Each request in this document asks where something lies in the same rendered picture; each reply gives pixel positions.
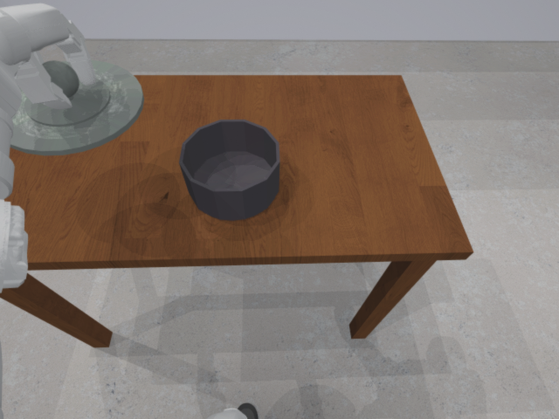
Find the pot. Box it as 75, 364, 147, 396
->
179, 120, 280, 221

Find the lid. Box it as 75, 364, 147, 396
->
10, 60, 144, 155

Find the knob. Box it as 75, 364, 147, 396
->
42, 60, 79, 98

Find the robot left forearm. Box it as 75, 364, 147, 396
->
0, 10, 31, 200

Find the left robot upper arm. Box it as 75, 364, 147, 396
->
0, 199, 28, 419

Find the table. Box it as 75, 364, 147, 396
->
0, 75, 473, 347

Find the left robot hand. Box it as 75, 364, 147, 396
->
0, 3, 95, 109

